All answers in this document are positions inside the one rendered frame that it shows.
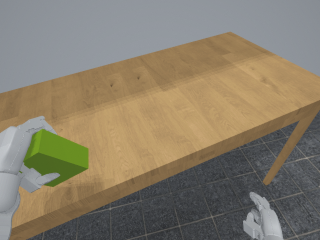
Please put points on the sponge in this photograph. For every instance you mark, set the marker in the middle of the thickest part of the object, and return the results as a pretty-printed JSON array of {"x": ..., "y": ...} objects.
[{"x": 51, "y": 153}]

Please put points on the right robot hand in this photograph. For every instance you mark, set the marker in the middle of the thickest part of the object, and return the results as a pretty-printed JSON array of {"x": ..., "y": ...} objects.
[{"x": 268, "y": 222}]

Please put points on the table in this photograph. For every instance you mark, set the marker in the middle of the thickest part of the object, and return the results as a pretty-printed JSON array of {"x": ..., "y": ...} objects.
[{"x": 150, "y": 117}]

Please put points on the robot left forearm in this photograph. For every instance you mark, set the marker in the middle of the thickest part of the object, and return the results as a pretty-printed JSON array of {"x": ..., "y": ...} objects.
[{"x": 9, "y": 202}]

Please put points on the left robot hand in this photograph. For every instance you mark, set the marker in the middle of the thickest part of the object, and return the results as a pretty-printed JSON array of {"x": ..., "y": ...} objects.
[{"x": 14, "y": 144}]

